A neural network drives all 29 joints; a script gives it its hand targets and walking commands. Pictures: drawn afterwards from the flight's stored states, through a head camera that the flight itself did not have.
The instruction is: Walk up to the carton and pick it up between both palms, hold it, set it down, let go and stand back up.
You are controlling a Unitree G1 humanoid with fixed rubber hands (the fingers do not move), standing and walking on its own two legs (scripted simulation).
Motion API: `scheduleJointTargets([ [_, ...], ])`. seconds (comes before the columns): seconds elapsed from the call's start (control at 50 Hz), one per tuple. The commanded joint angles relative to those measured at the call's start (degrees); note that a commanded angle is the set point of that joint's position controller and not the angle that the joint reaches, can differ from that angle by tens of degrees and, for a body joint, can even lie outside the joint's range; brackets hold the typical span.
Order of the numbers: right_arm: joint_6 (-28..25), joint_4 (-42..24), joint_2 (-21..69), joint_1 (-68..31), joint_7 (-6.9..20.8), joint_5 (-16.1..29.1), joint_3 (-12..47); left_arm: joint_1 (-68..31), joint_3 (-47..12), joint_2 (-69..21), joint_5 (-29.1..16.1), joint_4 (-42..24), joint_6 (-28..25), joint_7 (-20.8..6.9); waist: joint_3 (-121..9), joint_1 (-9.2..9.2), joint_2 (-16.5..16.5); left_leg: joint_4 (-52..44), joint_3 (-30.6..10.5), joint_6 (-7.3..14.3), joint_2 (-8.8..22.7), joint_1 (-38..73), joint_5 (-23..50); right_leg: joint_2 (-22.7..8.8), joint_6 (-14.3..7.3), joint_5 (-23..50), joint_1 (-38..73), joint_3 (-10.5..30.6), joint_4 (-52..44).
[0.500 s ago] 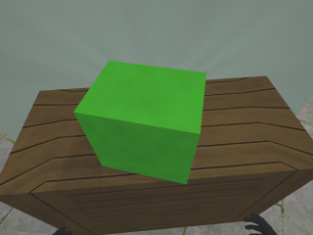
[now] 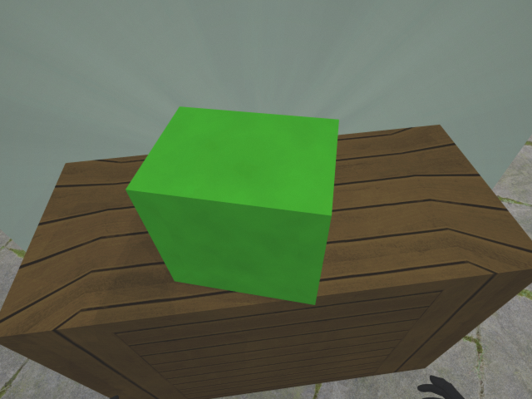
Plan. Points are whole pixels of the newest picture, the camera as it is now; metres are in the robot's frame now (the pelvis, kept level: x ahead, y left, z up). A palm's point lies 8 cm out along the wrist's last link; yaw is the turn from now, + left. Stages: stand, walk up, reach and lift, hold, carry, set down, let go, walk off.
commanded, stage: walk up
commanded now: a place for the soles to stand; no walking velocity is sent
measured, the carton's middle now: (248, 208) +0.41 +0.03 +0.06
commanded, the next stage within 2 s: reach and lift in 0.16 s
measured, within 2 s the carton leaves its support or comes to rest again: neither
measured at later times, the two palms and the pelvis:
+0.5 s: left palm (123, 376) +0.20 +0.23 -0.06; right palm (455, 383) +0.17 -0.26 -0.07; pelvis +0.02 -0.03 +0.01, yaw +2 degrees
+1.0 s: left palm (84, 376) +0.19 +0.27 -0.03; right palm (426, 351) +0.20 -0.21 -0.03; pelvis +0.05 -0.01 +0.03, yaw +2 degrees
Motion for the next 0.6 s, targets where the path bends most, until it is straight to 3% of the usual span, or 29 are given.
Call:
scheduleJointTargets([
  [0.0, -2.3, -4.9, -9.5, 2.4, -0.4, -0.4, -3.6, -1.6, 2.8, 8.8, 0.0, -4.2, -0.5, 0.2, -1.8, -1.17, 0.2, -14.7, -12.5, 3.1, 8.7, 3.7, -7.0, -0.2, -5.4, -5.1, -5.6, 2.5, -3.6],
  [0.02, -2.1, -4.6, -10.2, 2.5, -0.7, -0.2, -3.9, 1.6, 2.5, 7.3, 0.0, -3.4, -0.2, 0.5, -2.9, -0.56, 5.1, -19.3, -16.1, 4.9, 13.2, 2.6, -7.2, 2.9, -4.1, -4.4, -3.0, -3.7, 3.1],
  [0.04, -1.8, -5.0, -10.7, -1.4, -1.1, -0.1, -3.9, 2.0, 2.8, 7.8, -0.2, -3.5, -0.5, 0.5, -2.9, -0.02, 4.4, -20.1, -17.1, 8.3, 16.4, -2.6, -10.5, 3.4, -4.0, -6.8, 0.6, -5.7, 6.5],
  [0.06, -1.6, -4.9, -9.5, -2.3, -1.2, -0.3, -3.4, 3.5, 2.3, 6.5, 0.3, -3.3, -0.4, 0.5, -2.3, 1.46, 1.6, -18.6, -16.1, 9.3, 16.1, -5.3, -9.7, 2.3, -4.5, -7.7, 3.2, -5.8, 4.7],
  [0.1, -1.3, -4.0, -8.7, -1.2, -0.9, -0.4, -3.1, 3.5, 2.0, 5.7, 0.2, -3.0, -1.2, 0.6, -0.9, 1.55, 1.0, -13.8, -11.3, 6.5, 12.8, -5.0, -3.5, 0.4, -5.6, -0.8, 4.4, -2.7, -1.4],
  [0.12, -1.3, -3.9, -7.7, -0.8, -0.9, -0.2, -2.5, 3.6, 1.7, 5.8, 0.4, -3.5, -1.6, 0.7, -1.5, 1.14, 1.5, -9.4, -8.4, 4.3, 10.2, -4.0, -0.1, -2.4, -6.3, 5.5, 4.9, 2.0, -4.4],
  [0.14, -1.3, -4.6, -6.9, -0.2, -0.8, -0.1, -2.2, 4.0, 2.9, 9.0, 0.9, -4.0, -2.2, 0.7, -2.4, 1.30, -0.2, -3.4, -4.9, 1.0, 5.8, -3.0, 1.8, -6.9, -7.8, 7.0, 2.8, 11.4, -9.8],
  [0.16, -10.9, 3.1, -1.9, -21.7, -1.0, -5.8, -7.7, -27.5, 1.3, 12.0, -1.0, -8.8, 6.2, 1.3, -1.9, -0.43, 0.7, -6.8, -2.9, -0.8, 4.4, -12.5, -15.2, 3.4, -6.4, -8.9, 1.2, -10.7, 0.1],
  [0.18, -14.1, 7.0, -4.1, -15.0, 0.8, -5.4, -9.6, -21.0, 0.5, 10.1, 1.0, -7.9, 9.2, 2.1, 1.8, -0.80, 3.1, -11.8, -3.2, 0.2, 6.5, -16.4, -22.2, 4.1, -7.0, -8.5, 5.6, -12.3, 2.9],
  [0.2, -15.3, 9.0, -5.4, -14.1, 1.3, -6.2, -10.6, -19.5, 0.3, 9.1, 1.6, -5.9, 10.6, 2.0, 2.2, -2.12, 3.0, -12.0, -3.0, 1.0, 6.3, -17.8, -21.5, 3.5, -7.1, -6.0, 6.2, -12.1, 4.2],
  [0.22, -15.9, 9.1, -5.9, -12.4, 1.3, -5.1, -11.5, -16.7, 2.1, 9.3, 2.8, -6.5, 12.0, 1.5, 1.0, -0.59, 2.8, -11.3, -3.1, 1.1, 5.7, -15.3, -19.4, 2.2, -7.5, -5.2, 4.9, -12.4, 4.1],
  [0.24, -16.7, 8.4, -4.4, -11.1, 0.8, -5.3, -10.0, -17.7, 2.2, 9.7, 2.5, -7.4, 12.9, 0.9, -2.1, -0.27, 1.8, -9.1, -2.3, 0.4, 4.8, -10.1, -13.5, 1.0, -7.1, -3.8, 4.9, -11.3, 1.6],
  [0.26, -17.3, 10.4, -4.4, -9.1, 0.2, -5.0, -9.7, -16.2, 2.5, 9.2, 2.1, -9.1, 13.5, 0.5, -4.3, -0.64, -3.1, -6.8, -2.7, -0.2, 4.1, -3.9, -8.2, 0.9, -6.2, -1.7, 3.8, -10.0, -0.6],
  [0.28, -18.5, 9.6, -4.5, -8.5, -0.8, -4.1, -9.2, -15.0, 3.4, 9.4, 1.8, -9.9, 13.7, -0.1, -5.6, -0.25, -4.2, -4.0, -2.7, -0.8, 3.1, 3.3, -3.5, -0.8, -6.5, -0.1, 1.3, -8.5, -4.4],
  [0.32, -18.9, 6.8, -2.1, -5.1, -1.5, -2.1, -7.5, -12.0, 4.5, 8.0, 0.9, -11.7, 13.0, -1.2, -9.0, 0.35, -7.3, -4.3, -2.0, -1.8, 1.3, 12.0, 2.6, 0.3, -4.9, 5.0, 2.0, -8.7, -8.9],
  [0.36, -18.9, 4.4, -0.7, -3.2, -2.5, -1.0, -5.4, -10.2, 4.5, 9.5, 0.8, -11.0, 12.5, -1.9, -10.3, 0.13, -7.5, -6.6, -1.4, -2.0, -0.3, 14.1, 4.9, 0.2, -4.0, 10.5, 5.8, -8.7, -9.9],
  [0.38, -19.0, 3.3, 0.4, -4.5, -3.1, -0.8, -4.8, -10.4, 5.3, 10.5, 0.4, -11.7, 11.6, -2.2, -10.8, 1.74, -6.4, -8.2, -0.1, -2.5, -0.9, 12.5, 8.1, 1.0, -4.0, 15.0, 6.5, -9.3, -10.7],
  [0.4, -18.9, 1.4, 0.3, -3.1, -3.9, -0.1, -3.9, -10.9, 5.5, 11.7, 0.8, -12.9, 11.1, -2.4, -12.0, 1.61, -5.1, -8.5, 0.8, -3.1, -1.3, 12.9, 9.0, 0.7, -3.1, 18.2, 9.0, -8.2, -10.9],
  [0.42, -19.1, 0.3, 1.1, -3.3, -4.7, 0.0, -3.8, -10.7, 6.5, 11.9, 0.6, -13.3, 10.6, -2.7, -11.2, 1.18, -5.7, -9.3, 0.0, -2.6, -1.7, 12.4, 8.8, 0.8, -2.8, 18.0, 10.2, -7.6, -11.8],
  [0.44, -18.7, -0.3, 1.6, -4.4, -5.4, 0.1, -3.4, -10.7, 6.7, 12.4, -0.2, -11.1, 10.3, -3.0, -8.9, 2.09, -5.0, -10.6, -0.3, -2.3, -1.4, 11.4, 8.0, 0.3, -2.9, 16.2, 11.5, -7.4, -13.1],
  [0.46, -18.0, 1.8, 1.9, -4.0, -5.7, -0.1, -3.6, -12.7, 6.6, 11.7, 0.7, -11.7, 10.4, -2.8, -5.7, 1.61, -2.5, -11.9, -0.1, -2.8, -1.2, 11.4, 7.6, 0.3, -3.7, 15.4, 11.1, -7.2, -13.8],
  [0.5, -16.6, -0.3, 4.8, -3.3, -6.3, 0.9, -2.2, -12.2, 8.0, 12.6, 2.4, -11.7, 10.2, -3.7, -1.0, 2.43, -2.9, -13.2, -0.3, -1.9, -1.5, 13.7, 7.1, 0.2, -3.6, 12.8, 11.2, -7.0, -16.5],
  [0.52, -16.5, -0.7, 4.6, -2.6, -6.7, 1.0, -2.6, -13.7, 6.6, 12.4, 1.2, -11.5, 9.9, -4.2, -1.7, 1.04, -2.1, -14.8, 0.2, -2.3, -1.6, 13.8, 6.5, -0.6, -3.4, 11.7, 12.0, -6.5, -17.6],
  [0.58, -16.2, -4.3, 5.9, -2.2, -7.7, 1.3, -2.7, -16.1, 6.0, 13.0, 0.2, -13.4, 8.6, -4.8, 0.0, 0.18, 1.0, -16.8, 0.0, -2.3, -1.5, 16.3, 7.8, -0.8, -3.5, 12.0, 10.9, -6.8, -19.5],
])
